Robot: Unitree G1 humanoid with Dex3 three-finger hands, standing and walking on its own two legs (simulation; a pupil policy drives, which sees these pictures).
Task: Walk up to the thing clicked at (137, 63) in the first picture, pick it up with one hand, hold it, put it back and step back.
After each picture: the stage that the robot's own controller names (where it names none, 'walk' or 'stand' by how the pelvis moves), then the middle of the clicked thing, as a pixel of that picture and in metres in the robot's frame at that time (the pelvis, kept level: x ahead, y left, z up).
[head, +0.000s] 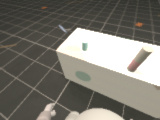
stand; (138, 60) +0.53 -0.34 +0.01
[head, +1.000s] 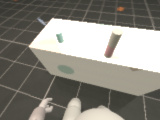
sink last; (111, 45) +0.59 -0.09 +0.04
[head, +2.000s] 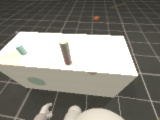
stand; (66, 53) +0.50 +0.25 +0.04
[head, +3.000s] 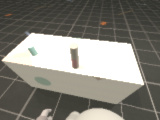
stand; (74, 57) +0.51 +0.19 +0.01
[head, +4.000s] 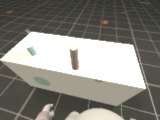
stand; (74, 58) +0.48 +0.18 +0.01
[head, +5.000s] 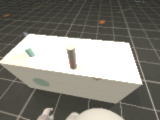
stand; (72, 58) +0.49 +0.20 +0.00
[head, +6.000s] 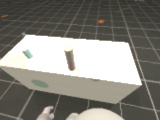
stand; (70, 59) +0.47 +0.21 +0.00
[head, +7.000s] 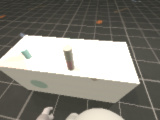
rise first; (69, 59) +0.48 +0.22 +0.00
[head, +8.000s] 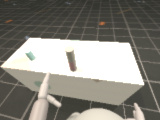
rise first; (71, 60) +0.47 +0.22 +0.01
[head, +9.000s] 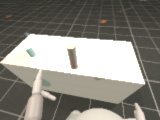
go down; (72, 57) +0.48 +0.21 +0.01
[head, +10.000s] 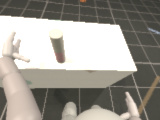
go down; (59, 49) +0.46 +0.21 +0.07
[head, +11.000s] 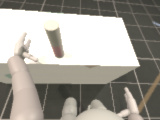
close in; (56, 43) +0.48 +0.22 +0.09
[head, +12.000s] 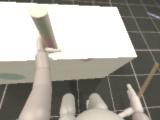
close; (47, 34) +0.51 +0.22 +0.12
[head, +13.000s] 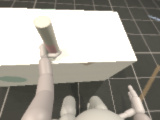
lift; (50, 41) +0.48 +0.22 +0.11
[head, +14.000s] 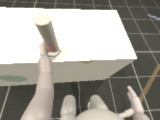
lift; (50, 39) +0.49 +0.22 +0.12
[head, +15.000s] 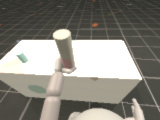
lift; (67, 55) +0.32 +0.15 +0.23
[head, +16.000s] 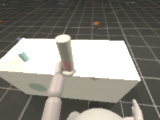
hold; (67, 58) +0.33 +0.17 +0.19
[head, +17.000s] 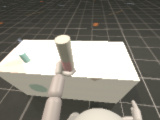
hold; (66, 58) +0.33 +0.16 +0.20
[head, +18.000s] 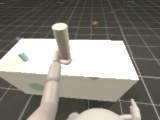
crouch; (63, 47) +0.40 +0.19 +0.22
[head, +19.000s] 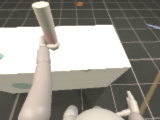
lower; (49, 30) +0.52 +0.23 +0.19
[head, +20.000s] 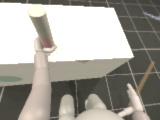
lower; (45, 34) +0.52 +0.23 +0.11
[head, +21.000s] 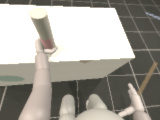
lower; (46, 35) +0.51 +0.22 +0.11
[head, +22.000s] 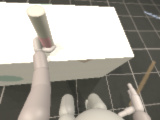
lower; (44, 34) +0.52 +0.23 +0.11
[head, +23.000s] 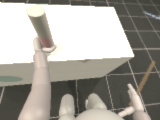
lower; (44, 34) +0.52 +0.23 +0.11
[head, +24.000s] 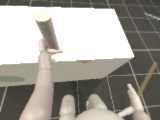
open; (49, 37) +0.51 +0.21 +0.11
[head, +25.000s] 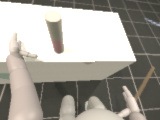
sink last; (56, 37) +0.50 +0.20 +0.10
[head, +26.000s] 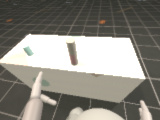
sink last; (72, 53) +0.51 +0.21 +0.06
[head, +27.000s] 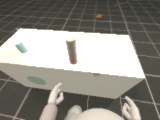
stand; (72, 51) +0.50 +0.20 +0.06
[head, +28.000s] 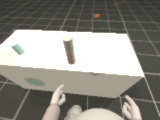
stand; (69, 51) +0.49 +0.20 +0.07
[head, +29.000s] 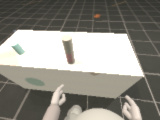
stand; (69, 51) +0.49 +0.21 +0.07
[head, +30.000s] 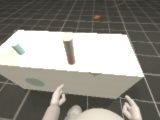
stand; (69, 51) +0.49 +0.21 +0.07
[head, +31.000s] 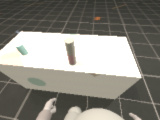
stand; (71, 53) +0.50 +0.20 +0.05
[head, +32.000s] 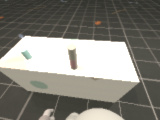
walk; (73, 58) +0.50 +0.19 +0.00
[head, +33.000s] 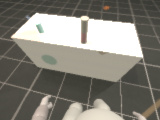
walk; (84, 31) +0.74 +0.13 +0.03
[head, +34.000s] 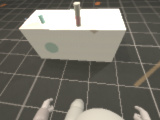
walk; (77, 15) +1.06 +0.26 +0.04
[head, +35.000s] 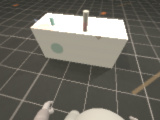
stand; (85, 21) +1.12 +0.18 +0.01
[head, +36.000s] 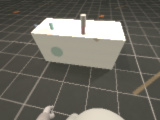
stand; (83, 25) +1.12 +0.19 +0.00
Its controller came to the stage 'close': yes
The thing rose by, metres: 0.21
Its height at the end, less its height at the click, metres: +0.00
